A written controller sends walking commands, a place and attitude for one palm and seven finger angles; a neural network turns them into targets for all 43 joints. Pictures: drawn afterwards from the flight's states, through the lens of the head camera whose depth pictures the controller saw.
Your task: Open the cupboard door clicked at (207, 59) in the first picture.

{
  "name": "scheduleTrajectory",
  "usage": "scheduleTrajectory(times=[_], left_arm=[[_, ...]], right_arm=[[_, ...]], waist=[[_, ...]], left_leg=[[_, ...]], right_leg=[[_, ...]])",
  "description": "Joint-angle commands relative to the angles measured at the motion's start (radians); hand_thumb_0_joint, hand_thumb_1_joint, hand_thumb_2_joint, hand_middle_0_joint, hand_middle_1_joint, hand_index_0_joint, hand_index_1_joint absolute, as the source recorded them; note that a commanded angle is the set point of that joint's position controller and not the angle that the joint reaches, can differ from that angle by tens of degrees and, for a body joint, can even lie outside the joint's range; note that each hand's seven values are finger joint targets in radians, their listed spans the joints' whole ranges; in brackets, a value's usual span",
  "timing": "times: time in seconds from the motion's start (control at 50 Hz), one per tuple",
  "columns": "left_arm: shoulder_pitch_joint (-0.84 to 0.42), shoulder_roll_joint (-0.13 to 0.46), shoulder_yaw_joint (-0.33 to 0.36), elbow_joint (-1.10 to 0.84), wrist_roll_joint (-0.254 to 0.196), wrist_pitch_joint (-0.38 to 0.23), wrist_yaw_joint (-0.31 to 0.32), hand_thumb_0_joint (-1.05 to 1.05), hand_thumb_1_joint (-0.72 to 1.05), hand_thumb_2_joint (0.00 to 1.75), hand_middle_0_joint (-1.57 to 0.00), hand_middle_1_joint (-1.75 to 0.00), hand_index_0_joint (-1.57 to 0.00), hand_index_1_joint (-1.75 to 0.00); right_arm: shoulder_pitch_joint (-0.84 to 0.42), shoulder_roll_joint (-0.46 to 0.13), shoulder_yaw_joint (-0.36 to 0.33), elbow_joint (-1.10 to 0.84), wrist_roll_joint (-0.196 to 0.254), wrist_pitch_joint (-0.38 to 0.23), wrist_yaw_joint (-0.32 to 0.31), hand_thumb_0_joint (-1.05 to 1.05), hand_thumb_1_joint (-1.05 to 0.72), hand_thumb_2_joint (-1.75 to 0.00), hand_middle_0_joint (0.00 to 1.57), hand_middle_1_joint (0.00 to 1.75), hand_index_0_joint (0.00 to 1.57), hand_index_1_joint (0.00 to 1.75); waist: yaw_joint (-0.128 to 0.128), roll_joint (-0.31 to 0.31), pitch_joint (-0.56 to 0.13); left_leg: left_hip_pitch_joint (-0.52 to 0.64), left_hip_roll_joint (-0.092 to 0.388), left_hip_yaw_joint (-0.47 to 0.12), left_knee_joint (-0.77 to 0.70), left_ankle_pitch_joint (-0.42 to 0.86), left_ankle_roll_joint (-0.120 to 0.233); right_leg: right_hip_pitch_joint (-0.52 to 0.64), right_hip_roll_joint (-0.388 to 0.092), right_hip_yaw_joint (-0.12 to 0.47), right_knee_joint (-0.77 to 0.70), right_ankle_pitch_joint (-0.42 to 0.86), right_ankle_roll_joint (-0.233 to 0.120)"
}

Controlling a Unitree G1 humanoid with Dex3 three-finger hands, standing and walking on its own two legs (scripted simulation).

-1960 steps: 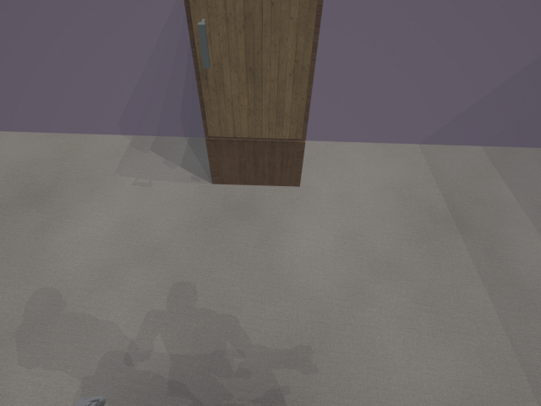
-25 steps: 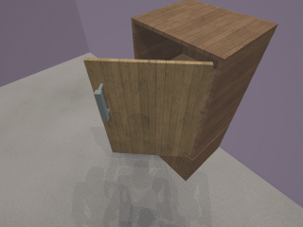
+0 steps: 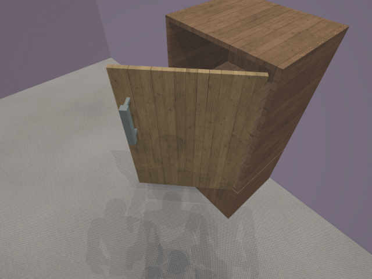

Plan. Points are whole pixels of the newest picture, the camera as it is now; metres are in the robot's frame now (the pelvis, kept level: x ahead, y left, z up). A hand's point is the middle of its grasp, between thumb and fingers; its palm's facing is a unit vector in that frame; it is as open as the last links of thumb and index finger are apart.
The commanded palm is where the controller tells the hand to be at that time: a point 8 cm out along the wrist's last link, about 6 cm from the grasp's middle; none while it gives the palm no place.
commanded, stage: raise the hand with hooked fingers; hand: left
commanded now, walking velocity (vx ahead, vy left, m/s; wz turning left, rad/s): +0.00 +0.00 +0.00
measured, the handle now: (130, 121) +0.55 +0.22 -0.02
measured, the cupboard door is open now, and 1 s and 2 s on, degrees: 43 43 43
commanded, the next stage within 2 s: none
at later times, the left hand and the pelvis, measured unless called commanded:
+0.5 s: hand (91, 262) +0.16 +0.22 -0.06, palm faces +0.09 -1.00 -0.05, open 9.5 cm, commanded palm +0.15 +0.27 -0.05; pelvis -0.01 +0.02 -0.10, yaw +4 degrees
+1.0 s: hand (76, 230) +0.22 +0.27 -0.03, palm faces +0.00 -1.00 -0.06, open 12.5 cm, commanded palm +0.20 +0.32 -0.02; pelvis +0.00 +0.03 -0.08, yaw +3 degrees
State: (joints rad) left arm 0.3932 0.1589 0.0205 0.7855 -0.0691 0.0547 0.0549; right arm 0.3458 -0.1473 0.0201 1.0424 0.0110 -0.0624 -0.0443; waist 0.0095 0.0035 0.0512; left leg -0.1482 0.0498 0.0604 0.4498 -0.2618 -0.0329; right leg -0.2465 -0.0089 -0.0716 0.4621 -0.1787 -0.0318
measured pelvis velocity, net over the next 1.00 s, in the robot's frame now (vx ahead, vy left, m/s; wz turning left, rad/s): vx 0.00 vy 0.03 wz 0.05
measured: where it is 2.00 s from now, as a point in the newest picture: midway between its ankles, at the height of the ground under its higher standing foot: outside the picture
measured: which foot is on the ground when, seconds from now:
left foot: down 0.00-1.00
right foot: down 0.00-1.00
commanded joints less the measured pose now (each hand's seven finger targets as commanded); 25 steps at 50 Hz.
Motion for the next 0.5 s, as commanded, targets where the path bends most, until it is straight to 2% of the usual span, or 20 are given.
scheduleTrajectory(times=[0.0,0.02,0.04,0.06,0.08,0.1,0.12,0.14,0.16,0.18,0.2,0.22,0.24,0.28,0.3,0.34,0.36,0.38,0.44,0.48], left_arm=[[-0.092,-0.050,-0.092,-0.737,-0.123,-0.157,0.054,0.00,0.81,0.86,-0.21,-0.36,-0.21,-0.36],[-0.157,0.012,-0.047,-0.770,-0.141,-0.217,0.039,0.00,0.78,0.85,-0.21,-0.37,-0.21,-0.37],[-0.139,0.032,-0.025,-0.754,-0.139,-0.277,0.014,0.00,0.76,0.84,-0.21,-0.39,-0.21,-0.39],[-0.115,0.012,-0.012,-0.676,-0.140,-0.336,-0.016,0.00,0.74,0.83,-0.21,-0.40,-0.21,-0.40],[-0.067,0.009,0.013,-0.606,-0.139,-0.401,-0.058,0.00,0.71,0.82,-0.21,-0.42,-0.21,-0.42],[0.025,0.008,0.044,-0.572,-0.147,-0.475,-0.109,0.00,0.69,0.81,-0.22,-0.43,-0.22,-0.43],[0.101,-0.003,0.059,-0.542,-0.158,-0.551,-0.169,0.00,0.67,0.80,-0.22,-0.45,-0.22,-0.45],[0.152,0.007,0.083,-0.534,-0.171,-0.624,-0.232,0.00,0.64,0.79,-0.22,-0.47,-0.22,-0.47],[0.165,0.039,0.115,-0.531,-0.174,-0.694,-0.296,0.00,0.62,0.78,-0.22,-0.48,-0.22,-0.48],[0.171,0.098,0.160,-0.496,-0.166,-0.742,-0.362,0.00,0.60,0.77,-0.22,-0.50,-0.22,-0.50],[0.172,0.133,0.189,-0.533,-0.171,-0.748,-0.395,0.00,0.57,0.76,-0.22,-0.51,-0.22,-0.51],[0.188,0.132,0.192,-0.567,-0.181,-0.721,-0.412,0.00,0.55,0.75,-0.22,-0.53,-0.22,-0.53],[0.144,0.118,0.167,-0.643,-0.194,-0.685,-0.421,0.00,0.53,0.74,-0.23,-0.54,-0.23,-0.54],[0.044,0.154,0.188,-0.814,-0.219,-0.626,-0.398,0.00,0.48,0.72,-0.23,-0.57,-0.23,-0.57],[0.014,0.166,0.196,-0.916,-0.216,-0.612,-0.374,0.00,0.46,0.71,-0.23,-0.58,-0.23,-0.58],[-0.021,0.154,0.179,-1.084,-0.198,-0.616,-0.325,0.00,0.41,0.69,-0.24,-0.62,-0.24,-0.62],[-0.043,0.154,0.162,-1.147,-0.186,-0.625,-0.308,0.00,0.39,0.68,-0.24,-0.63,-0.24,-0.63],[-0.103,0.171,0.152,-1.191,-0.183,-0.633,-0.308,0.00,0.36,0.67,-0.24,-0.64,-0.24,-0.64],[-0.080,0.133,0.101,-1.150,-0.166,-0.628,-0.338,0.00,0.29,0.64,-0.24,-0.69,-0.24,-0.69],[-0.061,0.148,0.109,-1.077,-0.175,-0.578,-0.378,0.00,0.25,0.62,-0.25,-0.72,-0.25,-0.72]], right_arm=[[-0.148,-0.184,-0.029,-0.310,0.065,-0.261,-0.051,0.00,-0.90,-0.90,0.20,0.30,0.20,0.30],[-0.174,-0.216,-0.042,-0.355,0.060,-0.289,-0.052,0.00,-0.90,-0.90,0.20,0.30,0.20,0.30],[-0.154,-0.237,-0.057,-0.372,0.041,-0.307,-0.048,0.00,-0.90,-0.90,0.20,0.30,0.20,0.30],[-0.158,-0.237,-0.066,-0.399,0.026,-0.317,-0.040,0.00,-0.90,-0.90,0.20,0.30,0.20,0.30],[-0.160,-0.232,-0.078,-0.432,0.019,-0.327,-0.026,0.00,-0.90,-0.90,0.20,0.30,0.20,0.30],[-0.164,-0.226,-0.089,-0.463,0.008,-0.332,-0.009,0.00,-0.90,-0.90,0.20,0.30,0.20,0.30],[-0.185,-0.223,-0.098,-0.499,0.001,-0.334,0.011,0.00,-0.90,-0.90,0.20,0.30,0.20,0.30],[-0.200,-0.225,-0.106,-0.532,-0.003,-0.327,0.030,0.00,-0.90,-0.90,0.20,0.30,0.20,0.30],[-0.218,-0.228,-0.114,-0.559,-0.003,-0.317,0.047,0.00,-0.90,-0.90,0.20,0.30,0.20,0.30],[-0.219,-0.239,-0.124,-0.587,-0.003,-0.303,0.067,0.00,-0.90,-0.90,0.20,0.30,0.20,0.30],[-0.234,-0.236,-0.124,-0.623,0.010,-0.290,0.073,0.00,-0.90,-0.90,0.20,0.30,0.20,0.30],[-0.253,-0.236,-0.127,-0.660,0.020,-0.273,0.068,0.00,-0.90,-0.90,0.20,0.30,0.20,0.30],[-0.270,-0.236,-0.123,-0.698,0.028,-0.257,0.060,0.00,-0.90,-0.90,0.20,0.30,0.20,0.30],[-0.257,-0.234,-0.117,-0.741,0.027,-0.231,0.043,0.00,-0.90,-0.90,0.20,0.30,0.20,0.30],[-0.238,-0.228,-0.114,-0.755,0.025,-0.222,0.037,0.00,-0.90,-0.90,0.20,0.30,0.20,0.30],[-0.196,-0.211,-0.110,-0.748,0.018,-0.211,0.026,0.00,-0.90,-0.90,0.20,0.30,0.20,0.30],[-0.183,-0.207,-0.106,-0.738,0.012,-0.208,0.024,0.00,-0.90,-0.90,0.20,0.30,0.20,0.30],[-0.164,-0.215,-0.097,-0.723,0.001,-0.204,0.020,0.00,-0.90,-0.90,0.20,0.30,0.20,0.30],[-0.151,-0.218,-0.090,-0.687,0.003,-0.209,0.014,0.00,-0.90,-0.90,0.20,0.30,0.20,0.30],[-0.162,-0.228,-0.083,-0.675,0.006,-0.211,0.008,0.00,-0.90,-0.90,0.20,0.30,0.20,0.30]], waist=[[-0.053,0.032,-0.043],[-0.071,-0.061,0.053],[-0.077,-0.156,0.019],[-0.074,-0.236,0.041],[-0.046,-0.212,0.020],[-0.006,-0.236,-0.060],[0.020,-0.240,-0.097],[0.036,-0.244,-0.127],[0.039,-0.203,-0.143],[0.044,-0.089,-0.158],[0.062,-0.075,-0.200],[0.070,-0.121,-0.230],[0.065,-0.093,-0.245],[0.053,-0.004,-0.293],[0.047,0.039,-0.340],[0.015,0.099,-0.401],[0.001,0.129,-0.414],[-0.030,0.100,-0.407],[-0.061,0.113,-0.391],[-0.055,0.122,-0.370]], left_leg=[[-0.150,-0.042,-0.039,-0.046,-0.107,0.042],[-0.196,-0.045,-0.061,0.005,-0.149,0.051],[-0.231,-0.057,-0.054,0.068,-0.164,0.051],[-0.315,-0.064,-0.057,0.135,-0.192,0.046],[-0.369,-0.078,-0.045,0.196,-0.187,0.034],[-0.425,-0.081,-0.037,0.248,-0.179,0.025],[-0.489,-0.083,-0.034,0.299,-0.174,0.021],[-0.547,-0.088,-0.032,0.352,-0.165,0.018],[-0.601,-0.095,-0.026,0.407,-0.166,0.015],[-0.618,-0.103,-0.024,0.451,-0.166,0.013],[-0.666,-0.108,-0.016,0.468,-0.183,0.022],[-0.695,-0.105,-0.007,0.484,-0.178,0.034],[-0.706,-0.107,-0.003,0.491,-0.196,0.040],[-0.693,-0.101,-0.020,0.505,-0.160,0.047],[-0.667,-0.090,-0.030,0.507,-0.135,0.049],[-0.605,-0.071,-0.053,0.533,-0.040,0.053],[-0.582,-0.064,-0.062,0.549,0.019,0.053],[-0.582,-0.056,-0.080,0.574,0.054,0.055],[-0.582,-0.043,-0.100,0.597,0.063,0.053],[-0.606,-0.045,-0.110,0.595,0.040,0.049]], right_leg=[[-0.046,-0.020,-0.002,-0.023,-0.183,0.026],[-0.140,-0.024,0.009,-0.035,-0.293,0.039],[-0.206,-0.026,0.008,-0.015,-0.378,0.044],[-0.288,-0.026,0.005,0.026,-0.446,0.045],[-0.324,-0.035,0.021,0.078,-0.464,0.038],[-0.333,-0.032,0.027,0.144,-0.480,0.031],[-0.347,-0.029,0.033,0.210,-0.460,0.023],[-0.346,-0.030,0.048,0.260,-0.423,0.017],[-0.354,-0.036,0.070,0.303,-0.393,0.008],[-0.359,-0.046,0.096,0.340,-0.376,-0.011],[-0.369,-0.051,0.103,0.370,-0.385,-0.011],[-0.369,-0.046,0.111,0.392,-0.369,-0.005],[-0.387,-0.044,0.122,0.397,-0.390,0.001],[-0.396,-0.029,0.115,0.441,-0.339,-0.001],[-0.402,-0.022,0.099,0.466,-0.294,0.000],[-0.418,-0.005,0.064,0.517,-0.141,-0.001],[-0.433,-0.002,0.052,0.536,-0.072,-0.002],[-0.463,0.010,0.040,0.564,-0.038,-0.002],[-0.537,0.014,0.014,0.567,-0.059,0.004],[-0.547,0.019,0.005,0.570,-0.091,-0.001]])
